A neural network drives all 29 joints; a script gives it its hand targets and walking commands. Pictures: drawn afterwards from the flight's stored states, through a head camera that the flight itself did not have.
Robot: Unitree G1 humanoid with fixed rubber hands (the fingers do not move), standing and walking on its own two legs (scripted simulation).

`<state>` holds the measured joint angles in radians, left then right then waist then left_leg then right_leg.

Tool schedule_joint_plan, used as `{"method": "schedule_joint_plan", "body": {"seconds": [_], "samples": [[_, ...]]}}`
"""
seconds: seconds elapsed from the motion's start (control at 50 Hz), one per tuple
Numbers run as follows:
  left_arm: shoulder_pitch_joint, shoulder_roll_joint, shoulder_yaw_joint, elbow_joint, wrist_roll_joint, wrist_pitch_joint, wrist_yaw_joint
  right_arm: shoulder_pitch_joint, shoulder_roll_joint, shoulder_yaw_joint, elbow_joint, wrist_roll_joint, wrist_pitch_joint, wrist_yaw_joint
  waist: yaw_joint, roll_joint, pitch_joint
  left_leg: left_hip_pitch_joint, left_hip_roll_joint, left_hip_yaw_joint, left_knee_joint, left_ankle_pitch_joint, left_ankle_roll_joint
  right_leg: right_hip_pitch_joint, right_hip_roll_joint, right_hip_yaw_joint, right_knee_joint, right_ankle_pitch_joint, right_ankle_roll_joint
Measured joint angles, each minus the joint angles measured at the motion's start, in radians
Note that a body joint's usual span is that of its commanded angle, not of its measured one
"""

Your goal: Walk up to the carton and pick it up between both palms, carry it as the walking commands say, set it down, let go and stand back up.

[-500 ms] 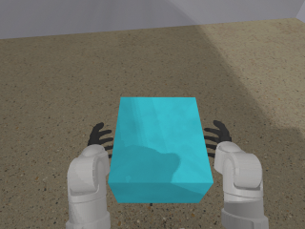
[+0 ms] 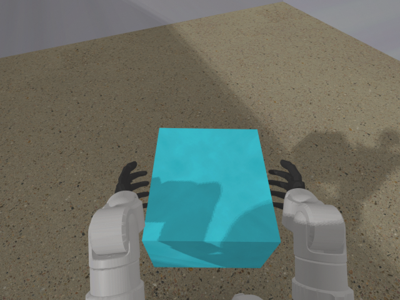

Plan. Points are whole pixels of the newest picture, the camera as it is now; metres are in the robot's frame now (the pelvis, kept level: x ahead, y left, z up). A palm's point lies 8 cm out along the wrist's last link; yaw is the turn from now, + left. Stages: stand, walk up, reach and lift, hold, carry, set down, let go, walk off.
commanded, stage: carry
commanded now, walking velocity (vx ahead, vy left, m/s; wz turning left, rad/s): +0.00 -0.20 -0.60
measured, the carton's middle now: (207, 195) +0.33 -0.01 +0.00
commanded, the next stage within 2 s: none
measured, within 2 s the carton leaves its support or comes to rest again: neither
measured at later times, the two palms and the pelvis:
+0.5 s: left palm (272, 202) +0.25 -0.12 +0.09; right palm out of the picture +0.16 -0.40 +0.09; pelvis -0.05 -0.18 +0.00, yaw -16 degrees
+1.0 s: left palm out of the picture +0.17 -0.36 +0.09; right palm out of the picture +0.00 -0.61 +0.09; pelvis -0.14 -0.34 +0.00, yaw -33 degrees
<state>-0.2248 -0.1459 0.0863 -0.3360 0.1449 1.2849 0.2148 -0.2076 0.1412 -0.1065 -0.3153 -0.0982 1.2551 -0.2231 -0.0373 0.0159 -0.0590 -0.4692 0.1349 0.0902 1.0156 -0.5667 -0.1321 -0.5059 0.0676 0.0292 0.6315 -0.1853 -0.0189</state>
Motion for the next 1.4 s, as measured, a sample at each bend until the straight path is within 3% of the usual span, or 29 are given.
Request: {"method": "schedule_joint_plan", "body": {"seconds": [0.06,0.1,0.12,0.16,0.2,0.24,0.32,0.36,0.4,0.44,0.48,0.58,0.64,0.68,0.72,0.76,0.82,0.88,0.92,0.96,1.0,1.1,1.12,1.16,1.2,1.24,1.28,1.34,1.4], "samples": [[-0.001,0.000,0.000,-0.010,0.000,-0.015,-0.006,0.000,0.000,0.000,-0.024,0.006,-0.002,-0.005,0.000,0.001,-0.016,0.014,-0.056,-0.002,-0.168,-0.001,0.028,-0.032,0.058,-0.001,-0.021,0.034,-0.029],[0.005,0.001,0.000,-0.020,0.000,-0.016,-0.006,0.004,0.001,0.003,-0.025,0.009,-0.010,-0.002,0.009,-0.036,-0.021,0.041,-0.068,0.008,-0.271,0.146,0.096,-0.037,0.078,0.016,-0.027,0.050,-0.036],[0.016,0.003,-0.003,-0.022,-0.002,-0.016,-0.006,0.006,0.001,0.004,-0.024,0.009,-0.005,0.001,0.009,-0.042,-0.032,0.044,-0.057,0.012,-0.284,0.186,0.120,-0.051,0.085,0.012,0.009,-0.005,-0.036],[0.030,0.005,-0.007,-0.031,-0.002,-0.014,-0.008,0.006,0.000,0.005,-0.024,0.009,0.001,0.006,0.012,-0.027,-0.054,0.050,-0.016,0.015,-0.305,0.201,0.129,-0.108,0.081,-0.022,0.211,-0.131,-0.025],[0.029,0.006,-0.007,-0.043,-0.002,-0.012,-0.008,0.006,0.000,0.006,-0.025,0.009,-0.007,0.009,0.017,-0.026,-0.065,0.068,0.020,0.018,-0.348,0.216,0.108,-0.132,0.043,-0.028,0.340,-0.151,-0.017],[0.026,0.006,-0.006,-0.056,-0.002,-0.012,-0.006,0.005,0.001,0.007,-0.026,0.009,-0.018,0.014,0.026,-0.027,-0.080,0.074,0.057,0.021,-0.382,0.238,0.077,-0.133,-0.011,-0.027,0.356,-0.152,-0.007],[0.021,0.005,-0.007,-0.081,-0.002,-0.011,0.003,0.003,0.001,0.010,-0.031,0.009,-0.033,0.019,0.048,-0.028,-0.092,0.074,0.140,0.035,-0.391,0.252,0.010,-0.076,-0.083,-0.027,0.181,-0.154,0.008],[0.021,0.005,-0.007,-0.082,-0.002,-0.011,0.003,0.003,0.001,0.011,-0.031,0.009,-0.033,0.018,0.055,-0.026,-0.086,0.074,0.184,0.036,-0.359,0.243,-0.024,-0.009,-0.090,-0.027,0.038,-0.155,0.010],[0.021,0.004,-0.009,-0.078,-0.002,-0.011,0.003,0.004,0.000,0.010,-0.030,0.008,-0.033,0.016,0.061,-0.015,-0.058,0.073,0.222,0.028,-0.260,0.194,-0.039,0.027,-0.070,-0.027,-0.009,-0.027,0.050],[0.022,0.004,-0.019,-0.049,-0.003,-0.011,0.003,0.019,-0.003,0.010,-0.030,0.002,-0.023,0.011,0.048,-0.013,-0.025,0.049,0.170,0.016,-0.105,0.020,-0.036,0.017,-0.057,-0.013,0.046,-0.034,0.054],[0.022,0.004,-0.021,-0.030,-0.004,-0.002,0.002,0.028,-0.004,0.010,-0.031,0.000,-0.003,0.006,0.030,-0.012,-0.005,0.024,0.086,0.015,-0.011,-0.016,-0.024,0.016,-0.046,0.005,0.035,-0.038,0.037],[0.018,0.003,-0.021,-0.029,-0.003,-0.005,0.001,0.028,-0.004,0.010,-0.043,0.004,0.003,0.000,-0.002,-0.008,0.002,0.025,-0.037,0.010,-0.138,-0.018,0.019,-0.018,0.033,0.009,-0.004,0.014,-0.007],[0.027,0.005,-0.021,-0.038,-0.004,-0.008,0.001,0.030,-0.003,0.010,-0.044,0.010,-0.001,0.002,0.003,-0.043,-0.010,0.051,-0.047,0.016,-0.275,0.181,0.109,-0.038,0.067,0.023,0.006,0.009,-0.019],[0.041,0.007,-0.022,-0.046,-0.004,-0.007,-0.002,0.030,-0.004,0.012,-0.044,0.012,0.005,0.008,0.009,-0.028,-0.032,0.055,-0.005,0.022,-0.293,0.197,0.122,-0.092,0.070,-0.011,0.185,-0.132,-0.016],[0.039,0.007,-0.022,-0.060,-0.004,-0.005,-0.002,0.030,-0.003,0.012,-0.045,0.011,-0.004,0.012,0.014,-0.025,-0.045,0.070,0.031,0.025,-0.335,0.207,0.103,-0.124,0.039,-0.023,0.327,-0.160,-0.012],[0.035,0.007,-0.022,-0.077,-0.004,-0.005,-0.001,0.029,-0.003,0.013,-0.052,0.011,-0.015,0.016,0.024,-0.026,-0.060,0.076,0.066,0.029,-0.374,0.230,0.071,-0.126,-0.009,-0.022,0.347,-0.162,-0.006],[0.030,0.007,-0.022,-0.106,-0.004,-0.004,0.005,0.026,-0.002,0.018,-0.066,0.011,-0.028,0.019,0.047,-0.027,-0.073,0.077,0.128,0.044,-0.390,0.246,0.021,-0.096,-0.068,-0.021,0.233,-0.164,0.002],[0.027,0.006,-0.022,-0.113,-0.004,-0.004,0.007,0.026,-0.002,0.020,-0.069,0.011,-0.031,0.018,0.060,-0.024,-0.071,0.077,0.194,0.049,-0.345,0.233,-0.029,0.001,-0.088,-0.021,0.023,-0.164,0.005],[0.026,0.005,-0.024,-0.106,-0.005,-0.006,0.008,0.027,-0.004,0.019,-0.069,0.010,-0.030,0.015,0.066,-0.013,-0.041,0.071,0.226,0.036,-0.228,0.154,-0.038,0.022,-0.065,-0.020,0.009,-0.016,0.039],[0.026,0.005,-0.030,-0.073,-0.007,-0.006,0.006,0.038,-0.006,0.019,-0.069,0.001,-0.014,0.010,0.053,-0.012,-0.009,0.044,0.167,0.021,-0.075,-0.009,-0.036,0.017,-0.053,-0.003,0.056,-0.041,0.043],[0.026,0.005,-0.031,-0.055,-0.007,0.001,0.003,0.044,-0.006,0.019,-0.070,-0.002,0.007,0.004,0.031,-0.011,0.011,0.017,0.082,0.020,0.005,-0.033,-0.026,0.017,-0.042,0.016,0.040,-0.046,0.034],[0.022,0.004,-0.030,-0.054,-0.007,-0.002,0.003,0.043,-0.006,0.019,-0.076,0.001,0.009,-0.001,-0.005,-0.009,0.019,0.014,-0.041,0.016,-0.133,-0.035,0.017,-0.010,0.037,0.021,-0.007,0.010,-0.008],[0.022,0.004,-0.030,-0.055,-0.007,-0.005,0.003,0.043,-0.006,0.019,-0.077,0.002,0.006,-0.001,-0.005,-0.010,0.012,0.027,-0.056,0.013,-0.216,-0.012,0.034,-0.019,0.055,0.021,-0.016,0.022,-0.015],[0.031,0.006,-0.029,-0.057,-0.007,-0.008,0.002,0.044,-0.005,0.019,-0.077,0.007,0.008,-0.001,0.001,-0.043,0.006,0.045,-0.057,0.023,-0.293,0.190,0.105,-0.025,0.067,0.032,-0.010,0.027,-0.020],[0.047,0.008,-0.030,-0.062,-0.007,-0.008,-0.003,0.044,-0.006,0.019,-0.076,0.009,0.013,0.007,0.009,-0.028,-0.017,0.047,-0.018,0.033,-0.309,0.221,0.131,-0.076,0.070,0.001,0.163,-0.121,-0.016],[0.045,0.008,-0.030,-0.075,-0.007,-0.006,-0.003,0.044,-0.005,0.019,-0.077,0.009,0.004,0.011,0.016,-0.023,-0.031,0.059,0.018,0.037,-0.348,0.229,0.117,-0.112,0.039,-0.013,0.318,-0.158,-0.012],[0.042,0.008,-0.030,-0.091,-0.007,-0.006,-0.003,0.043,-0.005,0.020,-0.080,0.009,-0.010,0.016,0.027,-0.025,-0.047,0.065,0.054,0.042,-0.387,0.249,0.087,-0.115,-0.009,-0.012,0.345,-0.160,-0.006],[0.039,0.008,-0.030,-0.120,-0.007,-0.006,0.004,0.038,-0.004,0.023,-0.089,0.012,-0.024,0.018,0.050,-0.026,-0.061,0.066,0.118,0.058,-0.402,0.264,0.038,-0.086,-0.069,-0.011,0.245,-0.162,0.006],[0.037,0.008,-0.030,-0.127,-0.007,-0.005,0.007,0.037,-0.004,0.024,-0.089,0.012,-0.029,0.017,0.060,-0.024,-0.062,0.066,0.181,0.064,-0.372,0.256,-0.014,-0.003,-0.093,-0.014,0.042,-0.163,0.011]]}}
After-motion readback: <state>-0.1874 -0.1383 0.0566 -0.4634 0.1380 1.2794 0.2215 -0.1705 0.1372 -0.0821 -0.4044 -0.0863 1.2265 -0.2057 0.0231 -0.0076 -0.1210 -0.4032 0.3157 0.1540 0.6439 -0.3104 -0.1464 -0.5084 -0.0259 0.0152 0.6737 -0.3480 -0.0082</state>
